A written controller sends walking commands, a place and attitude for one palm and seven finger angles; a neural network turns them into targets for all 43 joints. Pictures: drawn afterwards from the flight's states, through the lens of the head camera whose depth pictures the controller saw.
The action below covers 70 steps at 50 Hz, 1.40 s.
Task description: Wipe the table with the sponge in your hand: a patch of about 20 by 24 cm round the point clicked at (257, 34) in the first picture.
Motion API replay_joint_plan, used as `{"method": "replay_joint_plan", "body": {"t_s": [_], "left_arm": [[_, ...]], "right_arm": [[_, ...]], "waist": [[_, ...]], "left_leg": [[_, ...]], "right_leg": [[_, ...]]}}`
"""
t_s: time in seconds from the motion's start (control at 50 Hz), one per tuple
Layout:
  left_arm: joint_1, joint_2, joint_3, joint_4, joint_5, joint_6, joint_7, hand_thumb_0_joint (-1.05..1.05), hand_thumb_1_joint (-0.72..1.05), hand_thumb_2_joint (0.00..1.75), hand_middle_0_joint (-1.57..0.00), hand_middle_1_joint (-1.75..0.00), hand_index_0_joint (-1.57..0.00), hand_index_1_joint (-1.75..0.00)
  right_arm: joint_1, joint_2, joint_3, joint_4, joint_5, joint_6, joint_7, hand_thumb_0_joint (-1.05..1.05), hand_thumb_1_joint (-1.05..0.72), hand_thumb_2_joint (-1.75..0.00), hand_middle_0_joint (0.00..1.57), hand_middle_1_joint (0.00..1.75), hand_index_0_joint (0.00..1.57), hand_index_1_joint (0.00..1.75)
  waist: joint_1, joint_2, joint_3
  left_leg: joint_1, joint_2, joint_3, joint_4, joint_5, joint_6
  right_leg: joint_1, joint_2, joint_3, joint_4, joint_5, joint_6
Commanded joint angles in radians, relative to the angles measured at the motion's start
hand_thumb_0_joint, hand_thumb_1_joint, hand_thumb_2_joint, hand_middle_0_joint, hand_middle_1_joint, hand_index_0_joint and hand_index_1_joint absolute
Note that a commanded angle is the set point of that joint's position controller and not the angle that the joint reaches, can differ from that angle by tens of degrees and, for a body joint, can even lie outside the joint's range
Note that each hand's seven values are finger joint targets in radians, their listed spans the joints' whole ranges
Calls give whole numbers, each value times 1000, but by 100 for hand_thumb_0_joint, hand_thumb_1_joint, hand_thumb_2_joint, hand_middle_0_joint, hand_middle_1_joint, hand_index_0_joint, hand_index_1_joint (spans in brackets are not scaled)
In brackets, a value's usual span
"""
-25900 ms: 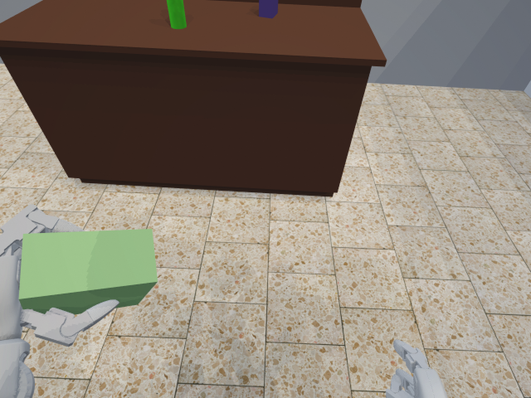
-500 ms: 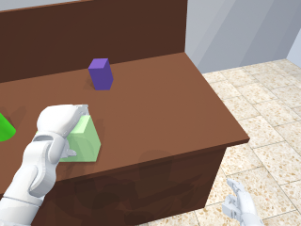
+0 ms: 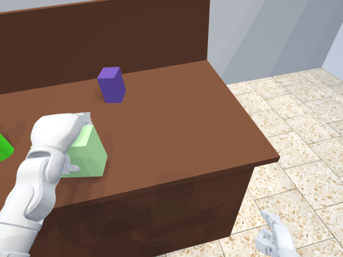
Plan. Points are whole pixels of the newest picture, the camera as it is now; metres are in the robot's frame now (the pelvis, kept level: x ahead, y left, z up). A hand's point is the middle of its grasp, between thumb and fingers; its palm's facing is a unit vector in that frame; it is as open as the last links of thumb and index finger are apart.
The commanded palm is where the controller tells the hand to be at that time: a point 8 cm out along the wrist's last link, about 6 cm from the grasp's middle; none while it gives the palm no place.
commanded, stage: move the sponge above the wiping area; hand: left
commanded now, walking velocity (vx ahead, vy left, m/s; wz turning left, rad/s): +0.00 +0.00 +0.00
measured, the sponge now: (76, 157) +0.28 +0.29 +0.10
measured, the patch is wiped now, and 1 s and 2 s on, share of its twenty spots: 0.05 0.05 0.05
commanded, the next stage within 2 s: lower the sponge onto the table in 1.82 s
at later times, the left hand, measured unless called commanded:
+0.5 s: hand (71, 128) +0.31 +0.29 +0.17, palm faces +0.19 -0.01 -0.98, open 10.2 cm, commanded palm +0.26 +0.28 +0.22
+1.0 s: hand (50, 129) +0.29 +0.33 +0.18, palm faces +0.16 +0.00 -0.99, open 10.2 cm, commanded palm +0.25 +0.30 +0.22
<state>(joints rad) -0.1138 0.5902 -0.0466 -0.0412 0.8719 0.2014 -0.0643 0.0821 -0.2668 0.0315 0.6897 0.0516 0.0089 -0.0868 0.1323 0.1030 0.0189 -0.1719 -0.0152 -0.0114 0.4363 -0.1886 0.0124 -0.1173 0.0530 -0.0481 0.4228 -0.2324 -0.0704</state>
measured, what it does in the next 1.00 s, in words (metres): stands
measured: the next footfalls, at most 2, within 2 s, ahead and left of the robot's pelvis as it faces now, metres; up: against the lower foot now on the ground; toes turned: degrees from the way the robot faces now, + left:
none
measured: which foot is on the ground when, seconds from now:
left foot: down 0.00-1.00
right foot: down 0.00-1.00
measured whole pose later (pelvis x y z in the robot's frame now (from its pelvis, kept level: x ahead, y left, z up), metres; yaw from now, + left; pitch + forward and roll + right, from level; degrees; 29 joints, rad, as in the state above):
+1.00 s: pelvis +0.00 +0.00 +0.00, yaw +0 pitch -3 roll +0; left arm -0.23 0.62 0.02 0.09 0.86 0.35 -0.06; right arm 0.05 -0.27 0.04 0.70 0.07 0.03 -0.07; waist 0.12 0.12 0.00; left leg -0.18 -0.02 -0.01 0.42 -0.18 0.01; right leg -0.13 0.05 -0.05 0.41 -0.22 -0.07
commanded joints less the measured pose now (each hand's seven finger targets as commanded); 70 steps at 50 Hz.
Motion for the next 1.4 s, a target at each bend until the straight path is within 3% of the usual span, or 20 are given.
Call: {"method": "replay_joint_plan", "body": {"t_s": [0.0,0.14,0.24,0.28,0.34,0.38,0.44,0.6,0.66,0.72,0.76,0.78,0.8,0.88,1.0,1.1,1.16,1.18,1.28,1.38], "left_arm": [[-420,271,230,-66,5,130,102,0,10,130,-120,-160,-120,-160],[-271,101,2,-52,-16,239,-88,0,10,130,-120,-160,-120,-160],[-427,242,99,-199,49,117,-99,0,10,130,-120,-160,-120,-160],[-526,360,210,-297,60,46,-40,0,10,130,-120,-160,-120,-160],[-526,336,254,-196,72,16,62,0,10,130,-120,-160,-120,-160],[-541,344,273,-139,60,62,107,0,10,130,-120,-160,-120,-160],[-471,260,208,-35,20,152,113,0,10,130,-120,-160,-120,-160],[-217,110,22,-60,-10,275,-107,0,10,130,-120,-160,-120,-160],[-313,229,85,-144,27,206,-139,0,10,130,-120,-160,-120,-160],[-409,377,240,-281,44,59,-79,0,10,130,-120,-160,-120,-160],[-415,401,296,-298,46,-7,-17,0,10,130,-120,-160,-120,-160],[-428,459,354,-321,50,-17,19,0,10,130,-120,-160,-120,-160],[-431,376,304,-256,45,-9,45,0,10,130,-120,-160,-120,-160],[-426,327,280,-37,8,103,80,0,10,130,-120,-160,-120,-160],[-291,122,30,-16,-9,229,-68,0,10,130,-120,-160,-120,-160],[-327,215,84,-168,22,143,-139,0,10,130,-120,-160,-120,-160],[-390,339,228,-259,31,36,-73,0,10,130,-120,-160,-120,-160],[-420,439,324,-294,38,13,-35,0,10,130,-120,-160,-120,-160],[-484,365,314,-183,40,64,115,0,10,130,-120,-160,-120,-160],[-336,213,179,-32,-1,213,58,0,10,130,-120,-160,-120,-160]], "right_arm": [[-230,-99,-30,-146,9,-43,11,0,-90,-90,20,30,20,30],[-253,-108,-16,-197,33,-16,24,0,-90,-90,20,30,20,30],[-235,-95,-9,-209,15,-37,6,0,-90,-90,20,30,20,30],[-234,-86,-4,-210,4,-57,-6,0,-90,-90,20,30,20,30],[-191,-76,-15,-163,-8,-68,-10,0,-90,-90,20,30,20,30],[-209,-87,-19,-148,3,-62,0,0,-90,-90,20,30,20,30],[-227,-99,-24,-137,9,-41,19,0,-90,-90,20,30,20,30],[-258,-110,-13,-214,33,-1,36,0,-90,-90,20,30,20,30],[-241,-111,-11,-216,24,-8,22,0,-90,-90,20,30,20,30],[-221,-85,-5,-215,3,-45,-5,0,-90,-90,20,30,20,30],[-195,-77,-13,-198,-8,-58,-16,0,-90,-90,20,30,20,30],[-203,-85,-15,-188,-10,-68,-16,0,-90,-90,20,30,20,30],[-186,-70,-17,-175,-11,-67,-16,0,-90,-90,20,30,20,30],[-213,-103,-31,-135,12,-45,7,0,-90,-90,20,30,20,30],[-252,-111,-20,-189,28,-23,21,0,-90,-90,20,30,20,30],[-237,-98,-9,-221,19,-28,18,0,-90,-90,20,30,20,30],[-217,-84,-6,-213,2,-39,3,0,-90,-90,20,30,20,30],[-220,-90,-8,-206,-2,-49,-2,0,-90,-90,20,30,20,30],[-217,-88,-24,-151,3,-47,14,0,-90,-90,20,30,20,30],[-267,-101,-21,-161,20,-28,27,0,-90,-90,20,30,20,30]], "waist": [[-1,44,-221],[-52,-107,-191],[-46,-114,-251],[-19,-21,-282],[-6,16,-259],[4,91,-244],[3,22,-239],[-40,-145,-224],[-52,-155,-240],[-24,-80,-303],[-12,-22,-285],[1,69,-287],[-10,67,-259],[-14,48,-164],[-35,-59,-227],[-44,-131,-281],[-16,-94,-288],[0,-30,-278],[10,130,-232],[-1,-21,-219]], "left_leg": [[59,-25,-44,-59,140,10],[33,-18,-40,-42,99,32],[91,-23,-54,-43,83,51],[125,-25,-70,-58,86,46],[121,-32,-65,-77,135,29],[111,-33,-68,-85,128,16],[69,-25,-40,-75,171,8],[35,-21,-24,-22,166,40],[49,-27,-33,-8,134,54],[120,-38,-42,0,181,59],[145,-41,-45,-10,211,50],[153,-43,-60,-17,208,43],[136,-41,-52,-24,213,36],[71,-26,-48,-43,152,12],[44,-23,-38,-41,146,28],[81,-22,-42,-13,156,52],[111,-28,-51,-31,172,51],[116,-27,-69,-40,163,46],[109,-27,-70,-73,176,9],[54,-21,-46,-75,167,9]], "right_leg": [[-2,-43,118,-95,102,-23],[-37,-50,83,-78,143,17],[-37,-41,80,-78,69,15],[-24,-27,109,-83,47,-2],[-10,-14,97,-97,68,-22],[-14,-13,136,-104,60,-38],[19,-33,112,-97,131,-23],[5,-50,86,-55,242,20],[-7,-54,96,-55,201,28],[12,-44,107,-59,191,11],[4,-36,126,-77,196,-5],[6,-26,168,-88,177,-24],[4,-28,132,-87,173,-25],[-33,-37,157,-111,124,-29],[3,-52,87,-73,185,3],[8,-51,84,-54,204,17],[15,-41,83,-64,168,8],[8,-28,122,-76,136,-8],[-3,-15,141,-102,96,-42],[17,-38,115,-88,146,-18]]}}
